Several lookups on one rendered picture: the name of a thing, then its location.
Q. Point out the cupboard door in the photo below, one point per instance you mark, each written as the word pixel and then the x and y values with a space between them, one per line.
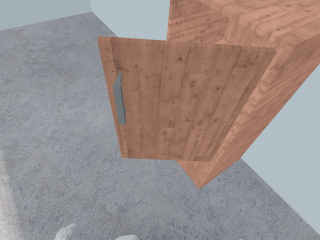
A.
pixel 181 98

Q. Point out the left robot hand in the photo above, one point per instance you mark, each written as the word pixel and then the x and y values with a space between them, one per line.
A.
pixel 65 233

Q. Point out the handle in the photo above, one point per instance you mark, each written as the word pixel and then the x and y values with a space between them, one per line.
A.
pixel 119 100

